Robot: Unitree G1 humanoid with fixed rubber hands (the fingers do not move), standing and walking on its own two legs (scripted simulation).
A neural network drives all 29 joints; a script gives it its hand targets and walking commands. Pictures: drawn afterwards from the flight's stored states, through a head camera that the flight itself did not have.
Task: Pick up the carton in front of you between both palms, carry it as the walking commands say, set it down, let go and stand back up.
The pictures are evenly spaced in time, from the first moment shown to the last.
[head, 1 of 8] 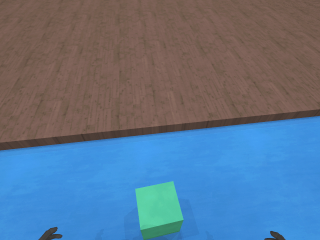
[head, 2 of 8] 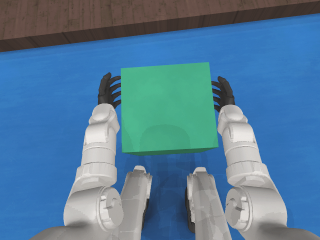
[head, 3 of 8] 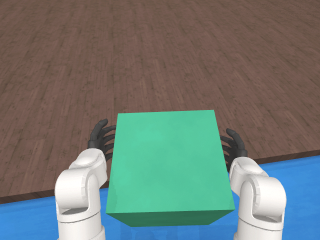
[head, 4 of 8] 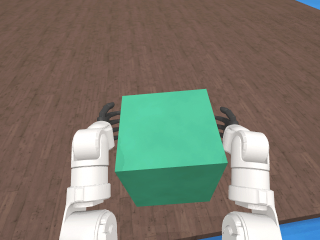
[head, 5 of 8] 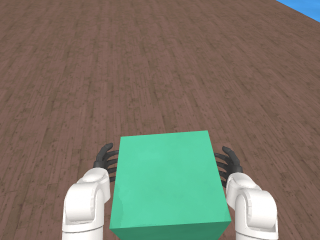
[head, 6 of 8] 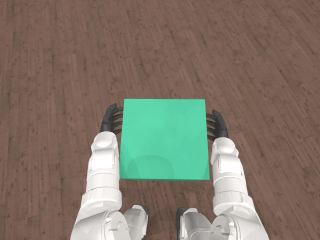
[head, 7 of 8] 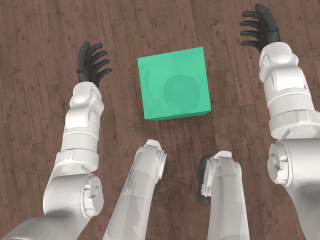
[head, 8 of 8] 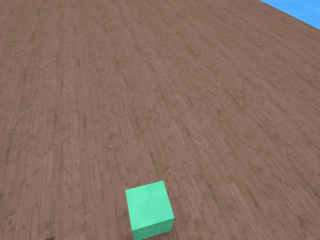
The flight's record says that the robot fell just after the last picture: no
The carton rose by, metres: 0.85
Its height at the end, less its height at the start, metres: +0.09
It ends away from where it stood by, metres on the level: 3.07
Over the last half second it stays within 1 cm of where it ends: yes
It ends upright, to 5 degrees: yes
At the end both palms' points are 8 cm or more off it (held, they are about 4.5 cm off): yes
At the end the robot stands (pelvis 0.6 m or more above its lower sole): yes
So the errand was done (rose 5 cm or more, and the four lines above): yes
